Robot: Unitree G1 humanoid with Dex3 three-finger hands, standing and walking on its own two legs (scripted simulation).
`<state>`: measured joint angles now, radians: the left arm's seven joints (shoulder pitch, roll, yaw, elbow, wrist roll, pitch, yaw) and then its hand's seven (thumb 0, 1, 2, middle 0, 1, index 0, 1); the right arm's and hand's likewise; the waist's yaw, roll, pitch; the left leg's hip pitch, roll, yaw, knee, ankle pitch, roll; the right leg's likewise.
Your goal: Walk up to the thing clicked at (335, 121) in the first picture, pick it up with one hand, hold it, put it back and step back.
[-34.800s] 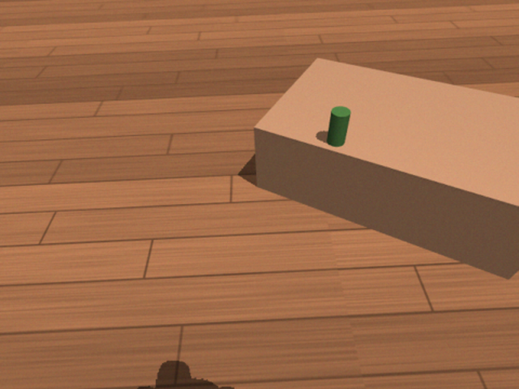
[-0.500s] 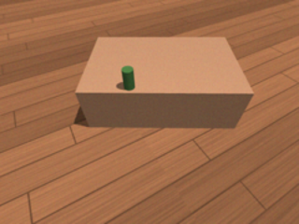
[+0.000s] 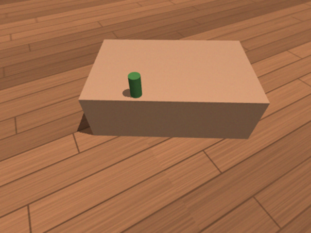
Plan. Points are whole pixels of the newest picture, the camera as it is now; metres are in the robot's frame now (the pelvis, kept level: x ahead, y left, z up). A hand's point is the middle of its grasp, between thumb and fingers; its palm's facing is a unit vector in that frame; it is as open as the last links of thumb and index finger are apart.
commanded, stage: step back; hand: left
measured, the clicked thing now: (135, 85) +1.00 +0.18 -0.31
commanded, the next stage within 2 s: stand in 0.14 s
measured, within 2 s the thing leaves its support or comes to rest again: neither
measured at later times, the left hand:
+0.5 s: hand out of the picture +0.08 +0.25 -0.14, palm faces -0.02 -0.94 -0.33, open 7.3 cm
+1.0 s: hand out of the picture +0.07 +0.24 -0.14, palm faces -0.04 -0.94 -0.35, open 7.3 cm
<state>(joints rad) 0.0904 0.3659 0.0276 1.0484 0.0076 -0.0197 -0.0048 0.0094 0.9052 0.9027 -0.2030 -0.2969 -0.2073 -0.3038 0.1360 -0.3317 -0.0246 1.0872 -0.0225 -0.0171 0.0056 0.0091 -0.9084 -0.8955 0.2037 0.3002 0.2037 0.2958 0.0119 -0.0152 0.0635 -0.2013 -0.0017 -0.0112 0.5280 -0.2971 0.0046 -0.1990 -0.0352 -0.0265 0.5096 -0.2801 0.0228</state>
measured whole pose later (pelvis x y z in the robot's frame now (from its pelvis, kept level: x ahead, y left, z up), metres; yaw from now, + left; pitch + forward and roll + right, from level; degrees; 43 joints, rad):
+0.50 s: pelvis +0.00 +0.00 +0.01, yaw -1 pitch -3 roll +0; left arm 0.08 0.34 0.00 1.14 0.01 -0.02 -0.01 0.01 0.91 0.90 -0.20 -0.30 -0.21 -0.30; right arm 0.04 -0.34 -0.01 1.12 -0.01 -0.02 0.01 0.01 -0.91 -0.90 0.20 0.30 0.20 0.30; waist 0.01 0.00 0.06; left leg -0.08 0.00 0.00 0.32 -0.19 0.00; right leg -0.09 -0.03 -0.02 0.32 -0.18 0.02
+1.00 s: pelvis -0.01 -0.01 +0.01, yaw -1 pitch -2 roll +0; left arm 0.11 0.35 0.00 1.14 0.01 -0.02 -0.01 0.01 0.91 0.90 -0.20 -0.30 -0.21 -0.30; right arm 0.12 -0.35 0.00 1.15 -0.01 -0.01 0.01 0.01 -0.91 -0.90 0.20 0.30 0.20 0.30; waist 0.00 0.01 0.05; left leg -0.10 0.02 0.00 0.31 -0.17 -0.02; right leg -0.12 -0.02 -0.02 0.32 -0.16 0.01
